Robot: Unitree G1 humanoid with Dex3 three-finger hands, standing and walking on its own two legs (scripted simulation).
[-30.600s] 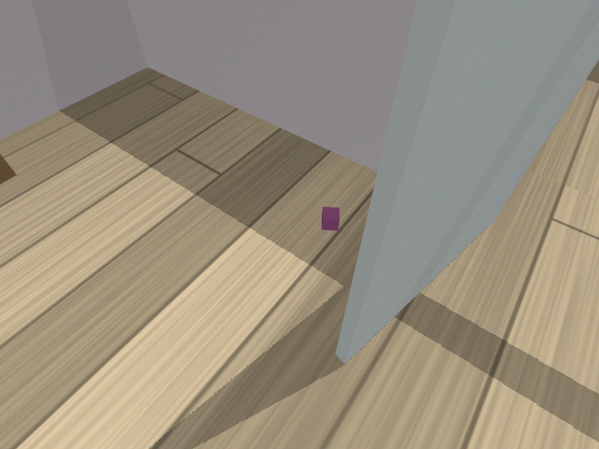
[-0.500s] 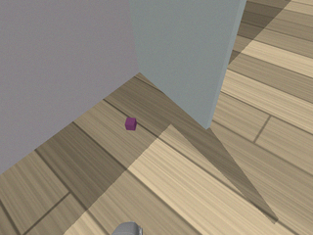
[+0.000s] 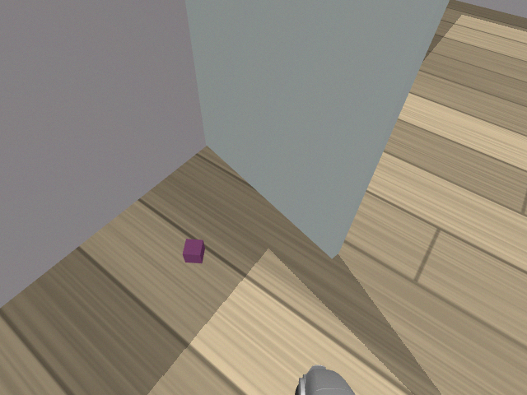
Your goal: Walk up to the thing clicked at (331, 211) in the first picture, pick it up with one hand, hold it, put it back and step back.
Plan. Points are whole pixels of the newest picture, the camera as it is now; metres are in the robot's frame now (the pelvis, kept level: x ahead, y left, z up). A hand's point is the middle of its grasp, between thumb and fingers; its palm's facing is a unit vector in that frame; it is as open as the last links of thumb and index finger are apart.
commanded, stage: walk up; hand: left
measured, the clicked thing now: (194, 251) +0.74 +0.25 -0.74
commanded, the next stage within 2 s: none
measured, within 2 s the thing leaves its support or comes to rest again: neither
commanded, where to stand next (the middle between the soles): +0.36 +0.01 m, yaw +0 degrees
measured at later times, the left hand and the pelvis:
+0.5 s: hand (86, 357) +0.21 +0.31 -0.16, palm faces -0.03 -0.92 -0.38, open 7.4 cm; pelvis +0.19 +0.02 -0.02, yaw +1 degrees
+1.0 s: hand (142, 249) +0.42 +0.25 -0.15, palm faces -0.06 -0.92 -0.38, open 7.4 cm; pelvis +0.30 +0.00 -0.02, yaw +0 degrees
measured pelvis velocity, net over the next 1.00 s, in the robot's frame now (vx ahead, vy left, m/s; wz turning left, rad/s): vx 0.30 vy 0.00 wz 0.00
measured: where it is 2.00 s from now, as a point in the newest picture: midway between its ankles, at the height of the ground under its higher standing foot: (251, 355)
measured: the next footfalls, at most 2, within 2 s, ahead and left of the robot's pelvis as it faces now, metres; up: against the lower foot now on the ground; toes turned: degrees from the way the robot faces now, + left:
right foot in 0.08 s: +0.19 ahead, -0.14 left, +0.00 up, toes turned -5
left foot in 0.46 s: +0.35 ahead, +0.14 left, +0.00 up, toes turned +2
